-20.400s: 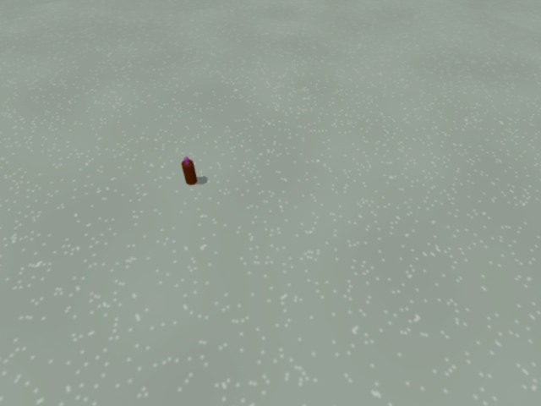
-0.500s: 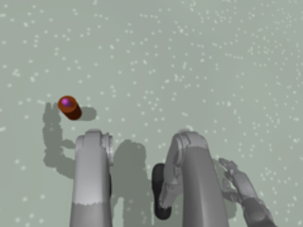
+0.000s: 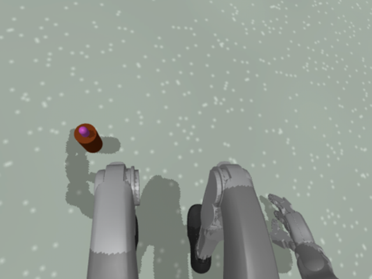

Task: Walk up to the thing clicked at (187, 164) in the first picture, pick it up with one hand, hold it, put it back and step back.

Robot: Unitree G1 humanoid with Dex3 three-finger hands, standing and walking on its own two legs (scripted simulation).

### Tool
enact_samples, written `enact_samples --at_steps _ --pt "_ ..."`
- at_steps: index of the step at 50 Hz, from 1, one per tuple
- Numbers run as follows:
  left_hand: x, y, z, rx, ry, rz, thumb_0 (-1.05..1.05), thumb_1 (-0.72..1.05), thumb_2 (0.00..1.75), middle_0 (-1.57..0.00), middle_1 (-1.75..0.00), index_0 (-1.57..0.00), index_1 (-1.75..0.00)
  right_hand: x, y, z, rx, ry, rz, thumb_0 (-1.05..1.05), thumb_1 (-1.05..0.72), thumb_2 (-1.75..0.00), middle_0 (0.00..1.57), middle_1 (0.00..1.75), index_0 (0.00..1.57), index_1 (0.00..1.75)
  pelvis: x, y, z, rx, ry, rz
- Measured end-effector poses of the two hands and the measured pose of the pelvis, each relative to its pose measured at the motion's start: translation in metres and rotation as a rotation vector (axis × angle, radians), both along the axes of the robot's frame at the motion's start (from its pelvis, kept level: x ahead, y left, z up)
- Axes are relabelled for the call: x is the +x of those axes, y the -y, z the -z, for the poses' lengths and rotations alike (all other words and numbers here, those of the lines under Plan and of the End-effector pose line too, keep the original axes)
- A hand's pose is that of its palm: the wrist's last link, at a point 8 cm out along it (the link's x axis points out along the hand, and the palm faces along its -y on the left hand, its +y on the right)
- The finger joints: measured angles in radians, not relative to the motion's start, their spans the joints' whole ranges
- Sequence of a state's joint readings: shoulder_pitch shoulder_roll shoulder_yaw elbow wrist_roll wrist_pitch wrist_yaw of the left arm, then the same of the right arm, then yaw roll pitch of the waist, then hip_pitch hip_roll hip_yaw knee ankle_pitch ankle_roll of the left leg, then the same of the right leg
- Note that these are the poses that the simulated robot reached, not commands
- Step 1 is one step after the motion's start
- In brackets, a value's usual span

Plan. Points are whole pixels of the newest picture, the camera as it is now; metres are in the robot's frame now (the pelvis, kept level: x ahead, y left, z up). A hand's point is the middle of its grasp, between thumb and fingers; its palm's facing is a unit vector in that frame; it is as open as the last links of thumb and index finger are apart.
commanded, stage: go down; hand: left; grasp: from the side
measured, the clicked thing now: (88, 137) +0.42 +0.26 -0.29
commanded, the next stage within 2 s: approach in 0.02 s
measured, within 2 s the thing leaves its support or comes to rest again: neither
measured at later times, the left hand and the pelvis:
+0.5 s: hand out of the picture +0.35 +0.41 -0.10, palm faces +0.20 -0.98 +0.07, open 17.8 cm; pelvis +0.00 +0.00 -0.04, yaw -2 degrees
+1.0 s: hand (63, 141) +0.40 +0.31 -0.25, palm faces +0.17 -0.98 +0.08, open 17.6 cm; pelvis -0.01 +0.01 -0.08, yaw -8 degrees
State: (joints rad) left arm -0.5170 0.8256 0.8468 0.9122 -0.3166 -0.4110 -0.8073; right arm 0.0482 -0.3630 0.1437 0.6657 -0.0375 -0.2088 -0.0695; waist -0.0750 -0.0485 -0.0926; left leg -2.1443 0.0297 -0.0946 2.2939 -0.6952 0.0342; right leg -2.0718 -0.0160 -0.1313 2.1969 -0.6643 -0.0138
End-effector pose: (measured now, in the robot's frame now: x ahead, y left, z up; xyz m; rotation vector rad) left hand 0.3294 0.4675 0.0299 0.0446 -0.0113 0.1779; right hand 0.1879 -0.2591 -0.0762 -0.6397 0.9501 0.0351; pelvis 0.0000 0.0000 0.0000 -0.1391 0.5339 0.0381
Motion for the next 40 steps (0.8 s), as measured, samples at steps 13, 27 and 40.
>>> enact_samples --at_steps 13,27,40 --pt "-0.048 -0.037 0.015 -0.035 -0.095 -0.119 -0.01 -0.53 0.06 -0.03 -0.07 -0.04 -0.06 -0.014 0.005 0.012 0.0 -0.095 -0.061 0.01 -0.88 -0.89 0.2 0.3 0.2 0.3 -0.004 0.002 0.003 0.003 0.0 0.007" --pt "-0.004 0.016 0.142 -0.138 -0.078 -0.018 -0.02 -0.61 0.04 -0.03 -0.06 -0.03 -0.06 0.005 0.0 0.017 -0.118 -0.06 -0.14 0.01 -0.87 -0.88 0.2 0.3 0.2 0.3 -0.003 -0.003 0.04 -0.043 0.076 0.029" --pt "0.003 0.065 0.237 -0.157 -0.139 0.017 -0.02 -0.61 0.04 -0.04 -0.1 -0.05 -0.09 -0.013 -0.007 0.039 -0.185 -0.183 -0.258 0.01 -0.88 -0.88 0.2 0.3 0.2 0.3 -0.008 -0.004 0.071 -0.076 0.177 0.06"
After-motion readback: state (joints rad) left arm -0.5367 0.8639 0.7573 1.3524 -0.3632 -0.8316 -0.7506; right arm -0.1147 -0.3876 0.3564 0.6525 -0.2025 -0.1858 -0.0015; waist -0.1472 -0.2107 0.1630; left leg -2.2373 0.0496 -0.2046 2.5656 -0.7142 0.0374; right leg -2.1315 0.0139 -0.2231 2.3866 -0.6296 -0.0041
